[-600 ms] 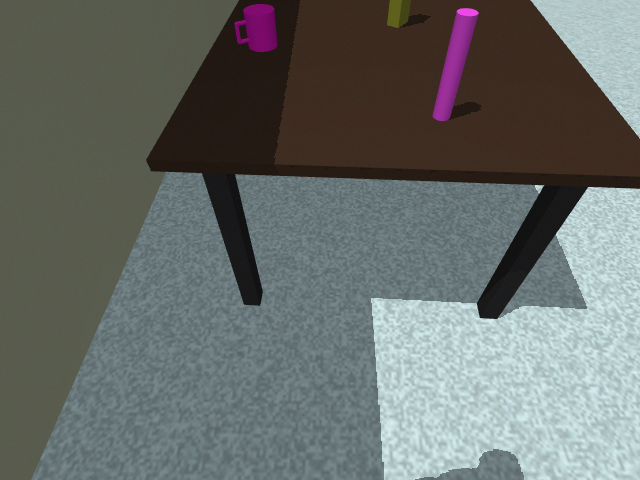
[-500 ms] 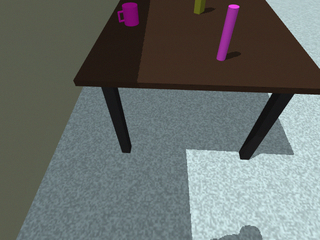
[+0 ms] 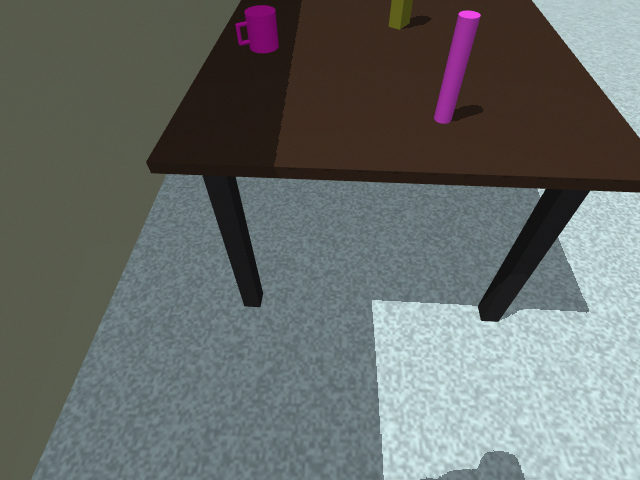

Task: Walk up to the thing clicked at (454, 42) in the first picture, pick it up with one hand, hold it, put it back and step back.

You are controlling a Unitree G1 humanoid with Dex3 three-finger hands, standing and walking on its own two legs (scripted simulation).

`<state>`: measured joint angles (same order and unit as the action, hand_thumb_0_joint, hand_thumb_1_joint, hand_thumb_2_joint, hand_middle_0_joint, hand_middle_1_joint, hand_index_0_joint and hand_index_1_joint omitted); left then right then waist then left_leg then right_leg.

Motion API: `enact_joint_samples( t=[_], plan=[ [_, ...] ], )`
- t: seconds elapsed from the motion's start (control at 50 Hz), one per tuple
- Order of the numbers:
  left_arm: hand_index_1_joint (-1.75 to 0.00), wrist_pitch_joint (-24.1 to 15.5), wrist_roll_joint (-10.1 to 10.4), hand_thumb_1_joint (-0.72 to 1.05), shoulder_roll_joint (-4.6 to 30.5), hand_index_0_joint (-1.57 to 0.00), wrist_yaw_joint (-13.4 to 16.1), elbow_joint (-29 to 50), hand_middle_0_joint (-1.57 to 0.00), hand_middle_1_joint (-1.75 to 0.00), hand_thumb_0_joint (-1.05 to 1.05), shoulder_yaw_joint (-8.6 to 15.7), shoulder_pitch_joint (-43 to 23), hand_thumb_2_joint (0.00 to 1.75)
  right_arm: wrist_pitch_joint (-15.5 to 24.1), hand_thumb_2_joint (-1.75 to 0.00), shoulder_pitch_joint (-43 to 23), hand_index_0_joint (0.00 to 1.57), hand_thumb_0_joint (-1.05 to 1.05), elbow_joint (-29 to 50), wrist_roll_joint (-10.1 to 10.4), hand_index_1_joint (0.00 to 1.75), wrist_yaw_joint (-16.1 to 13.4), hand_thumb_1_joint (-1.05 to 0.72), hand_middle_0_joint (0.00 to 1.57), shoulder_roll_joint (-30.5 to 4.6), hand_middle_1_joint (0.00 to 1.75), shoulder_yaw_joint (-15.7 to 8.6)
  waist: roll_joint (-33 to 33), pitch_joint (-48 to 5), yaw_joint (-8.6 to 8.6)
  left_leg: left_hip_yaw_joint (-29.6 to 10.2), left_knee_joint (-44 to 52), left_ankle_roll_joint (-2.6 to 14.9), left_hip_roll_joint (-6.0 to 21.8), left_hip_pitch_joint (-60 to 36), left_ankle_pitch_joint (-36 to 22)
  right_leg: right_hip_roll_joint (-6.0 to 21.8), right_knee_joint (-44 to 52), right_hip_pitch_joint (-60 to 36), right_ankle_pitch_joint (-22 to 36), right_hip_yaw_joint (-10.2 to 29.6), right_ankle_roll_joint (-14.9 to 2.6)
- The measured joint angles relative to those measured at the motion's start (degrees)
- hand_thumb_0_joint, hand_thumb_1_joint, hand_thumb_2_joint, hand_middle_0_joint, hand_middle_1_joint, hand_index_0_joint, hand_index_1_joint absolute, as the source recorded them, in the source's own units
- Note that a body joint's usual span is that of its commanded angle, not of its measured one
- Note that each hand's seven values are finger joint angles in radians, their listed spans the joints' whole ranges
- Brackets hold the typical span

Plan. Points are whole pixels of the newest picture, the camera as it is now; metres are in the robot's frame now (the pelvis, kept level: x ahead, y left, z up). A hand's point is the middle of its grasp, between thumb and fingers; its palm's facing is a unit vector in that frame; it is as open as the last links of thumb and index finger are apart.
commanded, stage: stand
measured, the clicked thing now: (454, 72) +0.88 -0.23 +0.07
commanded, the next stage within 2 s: walk up in 0.52 s
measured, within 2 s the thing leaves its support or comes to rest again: neither
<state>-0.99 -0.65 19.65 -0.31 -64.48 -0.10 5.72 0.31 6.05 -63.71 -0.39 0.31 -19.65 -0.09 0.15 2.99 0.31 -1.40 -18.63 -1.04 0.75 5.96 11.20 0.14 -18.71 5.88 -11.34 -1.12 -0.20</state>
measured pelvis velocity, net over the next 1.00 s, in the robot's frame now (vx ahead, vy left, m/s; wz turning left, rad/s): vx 0.10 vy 0.10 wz -0.11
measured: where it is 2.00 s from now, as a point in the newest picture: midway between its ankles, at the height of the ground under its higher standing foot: (278, 456)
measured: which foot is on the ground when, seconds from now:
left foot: down 0.00-0.56, up 0.58-0.80, down 0.82-1.00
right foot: down 0.00-0.84, up 0.86-1.00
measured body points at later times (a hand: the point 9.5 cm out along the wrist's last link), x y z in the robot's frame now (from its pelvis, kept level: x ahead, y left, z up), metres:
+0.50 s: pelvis +0.00 +0.00 +0.00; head +0.02 +0.00 +0.45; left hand +0.07 +0.30 -0.13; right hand +0.08 -0.30 -0.14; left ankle -0.01 +0.13 -0.75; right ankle -0.01 -0.12 -0.75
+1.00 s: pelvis +0.10 +0.10 -0.02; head +0.12 +0.11 +0.43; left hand +0.17 +0.44 -0.13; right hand +0.13 -0.22 -0.12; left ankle +0.14 +0.21 -0.75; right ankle +0.07 -0.03 -0.69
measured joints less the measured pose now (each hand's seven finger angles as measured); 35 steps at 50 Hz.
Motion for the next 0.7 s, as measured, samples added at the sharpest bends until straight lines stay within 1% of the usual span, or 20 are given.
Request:
enact_joint_samples(
  t=[0.52,0.54,0.56,0.58,0.6,0.64,0.66,0.7],
  plan=[
    [-0.3,0.2,0.0,0.9,0.2,-0.21,-0.1,-0.3,-0.2,-0.3,0.01,0.2,0.7,0.9,0.1,-0.9,0.6,0.2,0.0,-0.3,0.0,0.3,0.0,-0.9,0.2,-0.1,0.3,0.1,0.0,0.0,0.06,0.1,0.8,0.0,-0.1,-0.4,-0.2,0.1,0.3,-0.1,-0.1,0.1,0.01],
    [-0.3,0.0,0.0,0.9,0.1,-0.21,-0.3,0.3,-0.2,-0.3,0.01,0.6,1.2,0.9,-0.2,-0.9,0.8,0.2,0.0,0.4,-0.4,0.3,0.5,-0.9,0.2,-0.2,0.3,-0.4,0.2,0.1,0.07,0.4,-0.7,0.6,0.0,0.2,1.1,0.0,-0.4,0.2,-0.5,0.2,-0.14],
    [-0.3,-0.5,-0.2,0.9,0.1,-0.21,-0.5,1.3,-0.2,-0.3,0.01,1.0,2.1,0.9,-0.4,-0.9,1.1,0.2,0.01,1.6,-0.9,0.3,1.1,-0.9,0.2,-0.6,0.3,-1.0,0.5,0.2,0.11,0.7,-3.8,1.4,0.2,1.3,4.3,-0.1,-1.7,0.6,-1.3,0.4,-0.36],
    [-0.3,-1.1,-0.4,0.9,0.0,-0.21,-0.7,2.2,-0.2,-0.3,0.01,1.5,3.3,0.9,-0.7,-0.9,1.6,0.2,0.01,2.7,-1.4,0.3,1.7,-0.9,0.2,-1.2,0.3,-1.7,0.9,0.1,0.19,0.8,-8.3,2.1,0.2,3.0,8.7,-0.3,-2.9,1.1,-2.1,0.6,-0.63],
    [-0.3,-1.6,-0.7,0.9,0.0,-0.21,-0.7,3.1,-0.2,-0.3,0.01,2.0,4.6,0.9,-1.0,-0.9,2.0,0.2,0.01,3.8,-1.9,0.3,2.1,-0.9,0.21,-1.8,0.3,-2.3,1.4,-0.1,0.32,0.5,-13.8,2.5,0.1,5.3,11.5,-0.4,-3.6,1.4,-2.8,0.8,-0.97],
    [-0.3,-2.5,-0.9,0.9,0.1,-0.21,-0.5,4.5,-0.2,-0.31,0.01,2.7,7.1,0.9,-1.5,-0.9,2.5,0.2,0.01,5.5,-2.4,0.3,2.9,-0.9,0.2,-3.3,0.3,-3.3,2.4,0.0,0.8,-0.3,-23.1,2.58,0.2,9.8,12.4,-0.6,-3.9,1.2,-3.5,1.5,-1.42],
    [-0.3,-2.7,-1.0,0.9,0.3,-0.21,-0.3,5.0,-0.2,-0.31,0.01,3.0,8.3,0.9,-1.6,-0.9,2.8,0.2,0.01,6.4,-2.5,0.3,3.3,-0.9,0.2,-4.0,0.3,-3.7,2.8,0.2,0.96,-0.6,-25.8,2.39,0.7,11.7,12.3,-0.6,-3.7,0.8,-3.6,1.8,-1.36],
    [-0.3,-2.8,-1.0,0.9,1.0,-0.21,-0.2,5.8,-0.2,-0.31,0.01,3.4,10.3,0.9,-1.5,-0.9,3.3,0.2,0.01,7.9,-2.6,0.3,3.9,-0.9,0.2,-5.2,0.3,-4.5,3.3,0.8,1.14,-1.1,-27.5,1.76,1.9,14.6,12.4,-0.3,-3.4,-0.2,-3.9,2.2,-0.62]
  ],
)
